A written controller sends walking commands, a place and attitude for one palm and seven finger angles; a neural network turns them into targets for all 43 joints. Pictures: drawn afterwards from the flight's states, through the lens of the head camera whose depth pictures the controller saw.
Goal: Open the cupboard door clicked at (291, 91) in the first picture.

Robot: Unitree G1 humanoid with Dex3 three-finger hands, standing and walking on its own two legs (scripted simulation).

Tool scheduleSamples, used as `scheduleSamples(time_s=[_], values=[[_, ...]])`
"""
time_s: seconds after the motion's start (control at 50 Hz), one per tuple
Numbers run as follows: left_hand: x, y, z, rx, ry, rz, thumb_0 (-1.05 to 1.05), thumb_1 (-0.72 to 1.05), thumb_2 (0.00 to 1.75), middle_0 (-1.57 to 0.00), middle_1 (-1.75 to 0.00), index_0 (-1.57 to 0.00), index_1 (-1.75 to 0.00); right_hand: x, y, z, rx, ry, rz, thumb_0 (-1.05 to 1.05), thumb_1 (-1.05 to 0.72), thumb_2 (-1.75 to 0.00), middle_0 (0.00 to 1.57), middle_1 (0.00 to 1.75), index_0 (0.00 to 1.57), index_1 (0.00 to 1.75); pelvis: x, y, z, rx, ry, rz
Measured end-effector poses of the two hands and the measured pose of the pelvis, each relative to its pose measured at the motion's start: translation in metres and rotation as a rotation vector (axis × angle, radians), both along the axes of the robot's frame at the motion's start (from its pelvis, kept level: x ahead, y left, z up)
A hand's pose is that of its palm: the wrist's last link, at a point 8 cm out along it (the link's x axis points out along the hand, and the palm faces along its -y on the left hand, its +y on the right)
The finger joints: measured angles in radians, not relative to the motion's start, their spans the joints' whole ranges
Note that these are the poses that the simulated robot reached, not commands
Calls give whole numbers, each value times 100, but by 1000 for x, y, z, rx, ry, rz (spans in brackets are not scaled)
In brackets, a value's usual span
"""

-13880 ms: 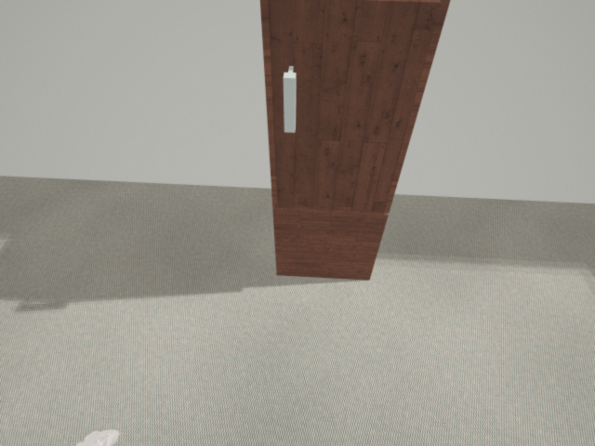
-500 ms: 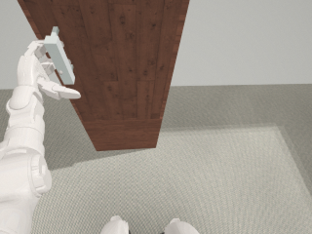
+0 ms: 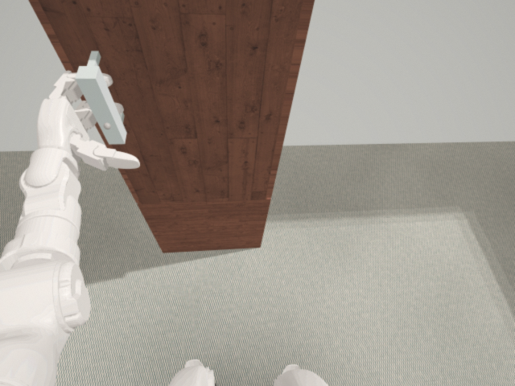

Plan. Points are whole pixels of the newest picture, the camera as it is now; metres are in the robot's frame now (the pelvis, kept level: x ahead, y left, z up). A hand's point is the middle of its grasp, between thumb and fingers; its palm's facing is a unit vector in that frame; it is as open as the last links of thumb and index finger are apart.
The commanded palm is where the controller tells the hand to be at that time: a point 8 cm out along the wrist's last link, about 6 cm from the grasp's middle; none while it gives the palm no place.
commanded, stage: slide the fingers in behind the handle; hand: left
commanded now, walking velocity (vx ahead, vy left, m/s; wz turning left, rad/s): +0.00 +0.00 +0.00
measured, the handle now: (106, 99) +0.55 +0.21 +0.09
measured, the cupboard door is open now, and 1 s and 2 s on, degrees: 0 0 51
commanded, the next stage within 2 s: close the thumb around the handle in 0.06 s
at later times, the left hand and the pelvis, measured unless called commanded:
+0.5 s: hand (114, 123) +0.50 +0.19 +0.09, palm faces +0.03 -1.00 -0.01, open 10.7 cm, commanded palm +0.47 +0.24 +0.09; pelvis +0.00 +0.00 +0.00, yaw +0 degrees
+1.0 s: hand (115, 122) +0.49 +0.19 +0.10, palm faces +0.04 -1.00 -0.01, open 6.1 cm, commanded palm +0.46 +0.24 +0.09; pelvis +0.00 -0.01 +0.00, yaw +0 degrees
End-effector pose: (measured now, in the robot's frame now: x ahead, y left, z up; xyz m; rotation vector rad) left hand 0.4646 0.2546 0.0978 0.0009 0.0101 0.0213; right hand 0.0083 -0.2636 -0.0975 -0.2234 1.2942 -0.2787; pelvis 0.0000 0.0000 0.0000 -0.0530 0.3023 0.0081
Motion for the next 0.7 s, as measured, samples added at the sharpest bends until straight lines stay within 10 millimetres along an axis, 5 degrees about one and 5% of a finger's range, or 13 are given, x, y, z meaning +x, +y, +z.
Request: scheduleSamples(time_s=[0.32, 0.7], values=[[5, -10, 0, 9, -1, 9, -1, -40, 34, -31, -121, -30, -121, 0, -1, -3, 4, -10, 5, 0, -91, -90, 20, 30, 20, 30, -3, -2, -2, 4, 6, -1], [7, -11, 0, 6, 2, 14, 1, 53, 74, -36, -131, -36, -131, -13, -5, -2, 5, 34, -17, 0, -91, -90, 20, 30, 20, 30, 0, -5, -1, 5, 10, -3]])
